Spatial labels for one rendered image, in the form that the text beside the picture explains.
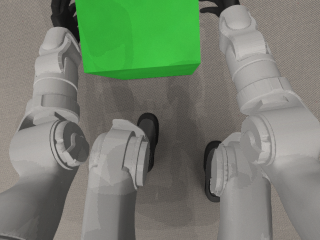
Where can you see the robot left upper arm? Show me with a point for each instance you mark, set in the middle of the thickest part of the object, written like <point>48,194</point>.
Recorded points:
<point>47,158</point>

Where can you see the left robot shin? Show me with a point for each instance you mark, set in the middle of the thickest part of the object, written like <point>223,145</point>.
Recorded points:
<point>119,124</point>

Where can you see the robot right hand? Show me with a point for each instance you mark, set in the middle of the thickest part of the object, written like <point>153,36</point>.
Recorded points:
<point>221,6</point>

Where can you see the right robot forearm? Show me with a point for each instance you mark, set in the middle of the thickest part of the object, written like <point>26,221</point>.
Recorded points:
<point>253,69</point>

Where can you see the carton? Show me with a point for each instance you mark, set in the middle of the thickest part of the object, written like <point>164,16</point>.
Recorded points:
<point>138,39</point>

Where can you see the robot right upper arm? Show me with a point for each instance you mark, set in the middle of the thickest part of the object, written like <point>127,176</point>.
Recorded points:
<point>285,142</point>

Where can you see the robot left hand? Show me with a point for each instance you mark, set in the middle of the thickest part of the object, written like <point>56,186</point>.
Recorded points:
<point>62,16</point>

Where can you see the left robot forearm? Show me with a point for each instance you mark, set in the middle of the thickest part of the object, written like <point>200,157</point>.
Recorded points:
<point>56,79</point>

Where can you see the robot left foot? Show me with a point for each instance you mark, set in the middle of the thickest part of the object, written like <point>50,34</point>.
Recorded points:
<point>148,122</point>

